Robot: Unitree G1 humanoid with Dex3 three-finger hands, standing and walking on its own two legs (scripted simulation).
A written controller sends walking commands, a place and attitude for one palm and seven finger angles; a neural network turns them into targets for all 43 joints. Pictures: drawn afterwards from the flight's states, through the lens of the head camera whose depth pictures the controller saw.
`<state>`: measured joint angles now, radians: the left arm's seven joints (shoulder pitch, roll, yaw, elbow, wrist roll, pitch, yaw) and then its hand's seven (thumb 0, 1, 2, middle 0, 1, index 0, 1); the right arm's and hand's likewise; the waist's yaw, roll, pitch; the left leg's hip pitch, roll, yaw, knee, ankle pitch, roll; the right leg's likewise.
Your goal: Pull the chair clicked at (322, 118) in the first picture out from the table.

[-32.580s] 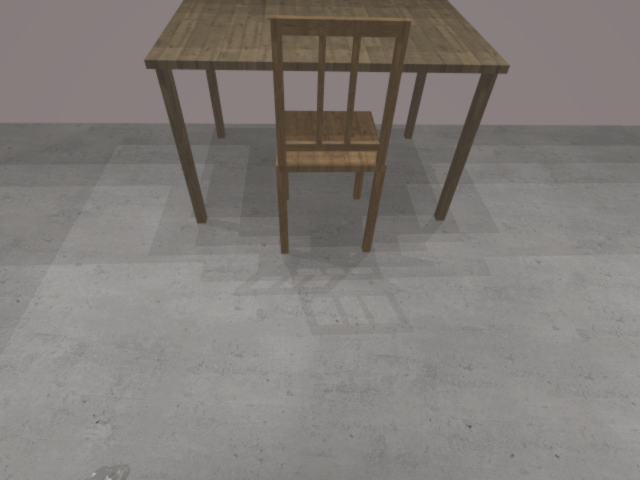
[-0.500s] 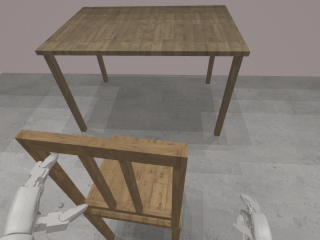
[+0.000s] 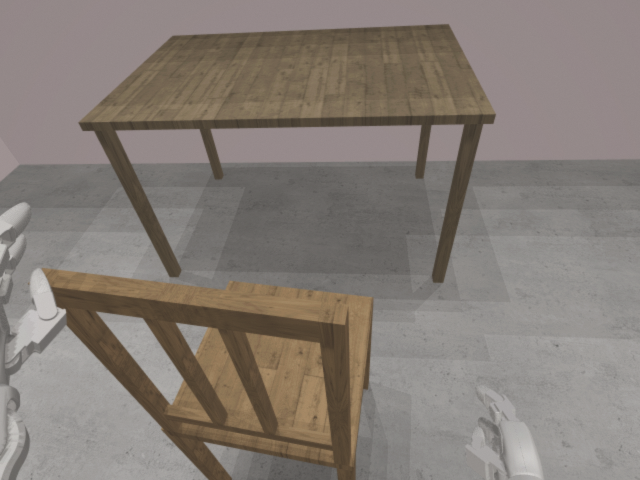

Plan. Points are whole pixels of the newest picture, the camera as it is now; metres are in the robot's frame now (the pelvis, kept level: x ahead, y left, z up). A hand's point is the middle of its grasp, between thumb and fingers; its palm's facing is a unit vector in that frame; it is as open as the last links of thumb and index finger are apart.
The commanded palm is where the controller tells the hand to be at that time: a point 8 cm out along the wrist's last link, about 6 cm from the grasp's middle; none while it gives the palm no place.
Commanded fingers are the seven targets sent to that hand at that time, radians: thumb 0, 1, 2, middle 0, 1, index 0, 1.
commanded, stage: draw the hand back to the body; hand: left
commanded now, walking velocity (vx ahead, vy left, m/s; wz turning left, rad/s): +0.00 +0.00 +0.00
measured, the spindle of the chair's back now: (194, 375) +0.27 +0.24 -0.06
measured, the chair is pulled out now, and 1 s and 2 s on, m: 0.59 0.60 0.60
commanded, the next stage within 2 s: step back with the hand held close in 0.14 s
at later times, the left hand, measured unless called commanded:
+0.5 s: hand (96, 335) +0.20 +0.25 +0.15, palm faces +0.31 -0.80 -0.51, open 7.4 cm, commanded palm +0.14 +0.31 +0.18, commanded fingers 0.00 0.90 0.90 -0.20 -0.30 -0.20 -0.30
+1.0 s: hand out of the picture +0.11 +0.29 +0.16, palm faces +0.41 -0.80 -0.44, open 7.4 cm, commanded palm +0.05 +0.33 +0.18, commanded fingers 0.00 0.90 0.90 -0.20 -0.30 -0.20 -0.30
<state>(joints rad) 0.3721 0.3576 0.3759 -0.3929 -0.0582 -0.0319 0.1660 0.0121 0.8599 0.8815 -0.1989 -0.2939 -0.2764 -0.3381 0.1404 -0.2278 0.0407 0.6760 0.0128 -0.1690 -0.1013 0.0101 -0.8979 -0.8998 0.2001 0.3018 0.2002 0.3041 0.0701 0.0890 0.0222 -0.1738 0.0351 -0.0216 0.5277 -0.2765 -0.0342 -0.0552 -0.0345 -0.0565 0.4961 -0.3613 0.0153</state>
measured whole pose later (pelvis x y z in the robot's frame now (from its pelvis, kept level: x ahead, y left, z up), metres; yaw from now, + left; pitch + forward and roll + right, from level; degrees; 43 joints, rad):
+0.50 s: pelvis -0.02 +0.01 +0.00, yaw -3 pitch -1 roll +0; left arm 0.53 0.37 0.37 -0.46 -0.05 -0.11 0.12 0.02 0.89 0.90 -0.18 -0.29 -0.21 -0.30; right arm 0.14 -0.23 -0.01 0.59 0.02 -0.04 -0.09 0.01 -0.90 -0.90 0.20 0.30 0.20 0.30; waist 0.00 0.06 0.08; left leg -0.25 0.04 0.03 0.50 -0.23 -0.02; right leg -0.16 -0.03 0.00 0.48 -0.30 0.03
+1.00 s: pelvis -0.10 +0.03 -0.01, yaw -1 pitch -2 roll -3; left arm 0.52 0.42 0.40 -0.53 -0.04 -0.16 0.17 0.02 0.89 0.90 -0.21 -0.30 -0.21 -0.31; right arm 0.20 -0.22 0.01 0.60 0.02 -0.09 -0.12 0.01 -0.90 -0.90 0.20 0.30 0.20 0.30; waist 0.00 0.02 0.05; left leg -0.41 0.03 -0.03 0.59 -0.15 0.01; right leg -0.31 -0.01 -0.02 0.67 -0.37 0.03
